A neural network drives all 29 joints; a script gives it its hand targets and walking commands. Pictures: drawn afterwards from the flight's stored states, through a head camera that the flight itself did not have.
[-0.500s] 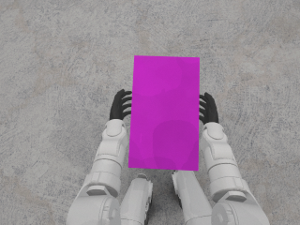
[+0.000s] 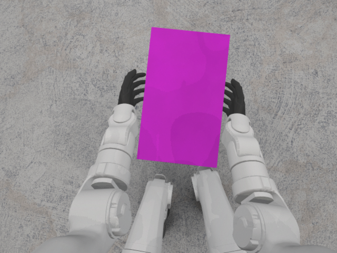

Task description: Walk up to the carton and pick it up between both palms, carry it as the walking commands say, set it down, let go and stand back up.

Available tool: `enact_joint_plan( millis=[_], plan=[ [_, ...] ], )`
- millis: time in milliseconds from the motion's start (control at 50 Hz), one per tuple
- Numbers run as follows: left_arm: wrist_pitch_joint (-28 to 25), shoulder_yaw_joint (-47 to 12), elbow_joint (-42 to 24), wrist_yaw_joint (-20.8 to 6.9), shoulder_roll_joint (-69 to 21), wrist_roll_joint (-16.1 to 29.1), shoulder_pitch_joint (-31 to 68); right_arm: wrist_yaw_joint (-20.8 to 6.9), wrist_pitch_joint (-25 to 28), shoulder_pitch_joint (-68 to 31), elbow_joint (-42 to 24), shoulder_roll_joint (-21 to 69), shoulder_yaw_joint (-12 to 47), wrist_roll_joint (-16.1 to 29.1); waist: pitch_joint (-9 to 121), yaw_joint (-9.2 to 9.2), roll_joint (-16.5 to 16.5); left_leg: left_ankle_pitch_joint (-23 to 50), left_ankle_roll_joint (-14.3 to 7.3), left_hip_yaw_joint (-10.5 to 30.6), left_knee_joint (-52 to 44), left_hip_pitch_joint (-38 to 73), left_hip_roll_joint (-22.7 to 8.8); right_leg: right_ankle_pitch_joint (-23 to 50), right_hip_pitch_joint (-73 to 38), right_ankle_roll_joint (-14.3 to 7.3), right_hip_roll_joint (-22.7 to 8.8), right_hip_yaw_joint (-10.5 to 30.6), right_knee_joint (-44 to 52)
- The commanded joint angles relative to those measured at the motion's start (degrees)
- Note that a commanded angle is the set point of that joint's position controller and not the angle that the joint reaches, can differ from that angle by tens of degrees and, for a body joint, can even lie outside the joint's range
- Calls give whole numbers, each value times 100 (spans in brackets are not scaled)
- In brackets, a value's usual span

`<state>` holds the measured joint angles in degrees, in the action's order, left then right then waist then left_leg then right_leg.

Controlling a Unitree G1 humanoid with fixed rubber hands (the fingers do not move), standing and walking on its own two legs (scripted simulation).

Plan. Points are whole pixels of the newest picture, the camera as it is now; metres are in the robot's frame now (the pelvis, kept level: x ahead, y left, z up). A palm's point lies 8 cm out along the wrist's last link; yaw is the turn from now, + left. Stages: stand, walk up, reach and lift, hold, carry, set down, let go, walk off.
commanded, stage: set down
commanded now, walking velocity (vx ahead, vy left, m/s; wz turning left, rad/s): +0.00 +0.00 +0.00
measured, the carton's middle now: (180, 105) +0.45 -0.01 -0.17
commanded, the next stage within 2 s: none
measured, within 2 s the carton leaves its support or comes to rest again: neither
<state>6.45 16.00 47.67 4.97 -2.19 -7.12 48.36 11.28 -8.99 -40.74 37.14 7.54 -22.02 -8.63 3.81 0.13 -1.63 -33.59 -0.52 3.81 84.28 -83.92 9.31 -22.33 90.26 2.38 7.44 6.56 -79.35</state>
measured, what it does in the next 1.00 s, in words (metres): lowers itself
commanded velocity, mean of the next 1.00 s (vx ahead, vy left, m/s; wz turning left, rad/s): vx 0.00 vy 0.00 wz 0.00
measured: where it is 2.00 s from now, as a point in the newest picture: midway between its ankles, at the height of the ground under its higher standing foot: (184, 214)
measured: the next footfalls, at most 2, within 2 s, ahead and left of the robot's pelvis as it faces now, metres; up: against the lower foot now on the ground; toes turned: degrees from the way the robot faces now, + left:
none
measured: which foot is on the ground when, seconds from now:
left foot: down 0.00-1.00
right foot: down 0.00-1.00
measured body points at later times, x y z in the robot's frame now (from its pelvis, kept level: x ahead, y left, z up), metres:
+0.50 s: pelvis -0.01 +0.00 -0.06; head +0.27 +0.01 +0.29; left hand +0.48 +0.12 -0.17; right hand +0.45 -0.14 -0.18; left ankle +0.04 +0.11 -0.57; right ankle +0.11 -0.12 -0.56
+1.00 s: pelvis -0.02 -0.01 -0.13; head +0.30 -0.01 +0.19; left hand +0.52 +0.12 -0.25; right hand +0.47 -0.14 -0.27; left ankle +0.04 +0.10 -0.56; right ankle +0.11 -0.12 -0.56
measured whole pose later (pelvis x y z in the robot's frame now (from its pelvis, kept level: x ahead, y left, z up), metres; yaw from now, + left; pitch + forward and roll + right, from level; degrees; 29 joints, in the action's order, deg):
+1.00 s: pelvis -0.02 -0.01 -0.13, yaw +3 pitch +41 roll +1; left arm 11.5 12.4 56.2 5.3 7.6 -4.0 73.4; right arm 14.0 -14.7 -62.7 40.1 2.7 -25.2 -6.0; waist -4.1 -1.7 -1.3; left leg -38.7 1.6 2.6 110.1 -112.2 12.4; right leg -26.3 118.7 4.2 9.3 5.5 -104.4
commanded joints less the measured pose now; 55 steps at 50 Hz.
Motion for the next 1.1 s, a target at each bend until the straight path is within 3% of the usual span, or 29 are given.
enact_joint_plan(
  millis=[0, 20, 100, 140, 180, 200, 280, 320, 340, 380, 400, 420, 440, 480, 540, 600, 620, 640, 680, 740, 820, 860, 880, 900, 920, 980, 1020, 1060, 1080],
  plan=[
    [-131, -2231, -165, -772, -4998, 238, 3279, -844, 354, -4655, -643, 4958, 3150, 467, 5316, 126, 303, 1646, 30, -23, -679, 946, 180, 1436, -3891, 22, 250, -412, -52],
    [-147, -2425, -511, -714, -4962, 346, 3587, -855, 336, -4738, -805, 4910, 3262, 519, 5750, 67, 245, 1784, 43, -21, -606, 1191, 186, 1482, -3863, -10, 277, -440, -144],
    [-3, -2630, -345, -717, -5200, 451, 3757, -824, 179, -4527, -419, 4982, 2972, 447, 5831, -222, -11, 1891, 129, 18, -450, 1099, 200, 1585, -3590, -59, 301, -561, -392],
    [16, -2442, -443, -698, -5132, 400, 3832, -859, 114, -4911, -455, 5159, 3022, 550, 6152, -8, 175, 1905, 103, -64, -310, 1122, 249, 1456, -3478, -5, 336, -602, -508],
    [85, -2493, -149, -691, -5270, 453, 3976, -897, 71, -4754, -217, 4960, 2804, 471, 5739, -240, -6, 1904, 165, -18, -355, 1029, 216, 1402, -3102, -48, 336, -694, -568],
    [97, -2445, -213, -680, -5211, 417, 3842, -926, 95, -5084, -503, 4983, 2914, 550, 5971, -61, 99, 2021, 131, 1, -277, 1067, 211, 1482, -3191, -37, 334, -668, -645],
    [109, -2615, -227, -640, -5283, 607, 4169, -887, 140, -5245, -670, 4748, 2888, 552, 6314, -361, -47, 2489, 225, 98, -20, 1227, 234, 1721, -2891, -49, 374, -749, -892],
    [131, -2490, -76, -598, -5266, 500, 4119, -952, 151, -5233, -343, 4583, 2667, 569, 5682, -333, -359, 2504, 295, 122, -49, 1005, 171, 1607, -2415, -61, 339, -758, -911],
    [131, -2383, -6, -640, -5169, 519, 4305, -939, 93, -5387, -295, 4634, 2598, 461, 5536, -440, -40, 2116, 245, 137, 7, 706, 201, 1486, -2434, -68, 354, -774, -952],
    [85, -2314, 108, -628, -5047, 478, 4356, -933, 146, -5401, -219, 4482, 2469, 454, 5491, -442, -213, 2222, 291, 82, 111, 555, 184, 1542, -2364, -72, 279, -731, -1040],
    [154, -2061, 403, -641, -5120, 298, 4029, -982, 139, -5545, -377, 4490, 2537, 452, 5420, -219, -114, 2145, 245, 12, 128, 562, 217, 1464, -2317, -36, 309, -757, -1020],
    [120, -2073, 405, -641, -4913, 256, 4143, -968, 106, -5253, -68, 4664, 2383, 387, 5356, -303, -81, 2003, 236, 35, 100, 451, 215, 1426, -2269, -16, 324, -789, -1051],
    [108, -2127, 265, -663, -5079, 337, 4218, -969, 208, -5619, -487, 4480, 2518, 550, 5872, -251, -194, 2350, 223, -18, 307, 484, 255, 1735, -2530, -50, 316, -706, -1119],
    [66, -2196, 41, -641, -4822, 284, 4336, -975, 162, -5515, -435, 4672, 2593, 607, 6011, -89, -158, 2302, 190, -73, 377, 389, 255, 1842, -2619, -13, 337, -682, -1201],
    [64, -2257, 50, -713, -4618, 459, 5056, -874, 80, -5826, -298, 4746, 2530, 589, 5910, -303, -5, 1917, 176, -100, 540, -170, 254, 1785, -2650, 8, 354, -721, -1342],
    [155, -2447, -18, -743, -4690, 622, 5082, -819, 104, -6237, -662, 4591, 2753, 668, 6530, -332, -23, 1956, 177, -160, 726, -166, 279, 1866, -2954, 5, 309, -744, -1579],
    [115, -2389, -139, -761, -4518, 633, 5204, -814, 16, -6181, -497, 4668, 2806, 642, 6458, -205, 163, 1818, 155, -223, 805, -355, 303, 1803, -2928, 27, 312, -720, -1582],
    [147, -2479, -265, -772, -4564, 678, 5340, -817, 22, -6262, -590, 4576, 2771, 696, 6507, -290, 12, 1793, 150, -225, 816, -284, 295, 1759, -2931, 7, 304, -706, -1637],
    [159, -2408, -315, -782, -4507, 730, 5483, -820, -31, -6305, -534, 4742, 2766, 712, 6584, -244, 143, 1833, 130, -201, 930, -195, 284, 1759, -2795, -7, 349, -752, -1753],
    [245, -2483, -77, -864, -4550, 733, 5431, -789, -47, -6794, -861, 4817, 2886, 912, 6804, -118, 144, 1759, 84, -295, 1071, -587, 291, 1947, -3057, 22, 325, -796, -1963],
    [382, -2250, 351, -908, -4519, 754, 5186, -748, -108, -7325, -1090, 4593, 3128, 961, 6826, -110, 546, 1684, 21, -286, 1275, -822, 298, 1958, -3139, 87, 288, -854, -2075],
    [343, -2263, 176, -1005, -4595, 736, 5461, -745, -191, -6821, -590, 4620, 2812, 764, 6442, -248, 345, 1414, 81, -341, 1362, -1208, 313, 1851, -2977, 3, 288, -794, -2096],
    [357, -2310, 202, -1009, -4448, 772, 5500, -744, -202, -6801, -569, 4668, 2785, 738, 6445, -404, 546, 1485, 70, -234, 1357, -1135, 310, 1948, -2971, 45, 298, -895, -2204],
    [363, -2270, 349, -1058, -4467, 725, 5550, -776, -203, -6721, -305, 4513, 2648, 708, 6032, -287, 270, 1349, 106, -312, 1373, -1381, 284, 1789, -2650, -3, 284, -852, -2216],
    [377, -2187, 404, -1087, -4408, 676, 5551, -772, -157, -6947, -595, 4534, 2753, 765, 6293, -219, 318, 1611, 83, -321, 1517, -1354, 273, 2102, -2827, 30, 280, -808, -2292],
    [362, -1945, 604, -1118, -4365, 477, 5501, -842, -149, -6860, -147, 4595, 2477, 731, 5689, -101, 170, 1473, 52, -318, 1527, -1510, 270, 1845, -2402, 20, 282, -778, -2357],
    [275, -2059, 159, -1077, -4196, 629, 5981, -847, -102, -7222, -420, 4523, 2448, 813, 6056, -119, 194, 1665, 74, -319, 1632, -1496, 267, 2003, -2355, 11, 287, -790, -2488],
    [366, -1993, 601, -1107, -4266, 588, 5919, -858, -61, -7338, -402, 4262, 2373, 800, 5871, -242, 3, 1536, 62, -287, 1705, -1562, 271, 1891, -2178, 5, 287, -841, -2587],
    [364, -1975, 718, -1061, -4269, 531, 5896, -852, -25, -7578, -549, 4291, 2465, 827, 6116, -144, 97, 1577, 62, -310, 1781, -1444, 310, 1852, -2225, 37, 300, -873, -2628]
  ],
)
